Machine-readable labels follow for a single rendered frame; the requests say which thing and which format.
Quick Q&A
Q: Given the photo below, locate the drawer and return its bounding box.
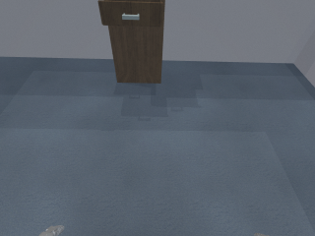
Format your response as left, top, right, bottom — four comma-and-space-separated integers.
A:
97, 0, 163, 28

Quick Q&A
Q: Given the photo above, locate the handle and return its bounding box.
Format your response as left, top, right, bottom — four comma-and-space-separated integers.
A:
122, 13, 140, 21

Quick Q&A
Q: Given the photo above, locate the cabinet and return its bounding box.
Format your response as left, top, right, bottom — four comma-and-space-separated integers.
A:
104, 0, 165, 84

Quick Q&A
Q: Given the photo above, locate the robot left hand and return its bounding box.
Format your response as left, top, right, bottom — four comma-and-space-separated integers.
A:
39, 225, 65, 236

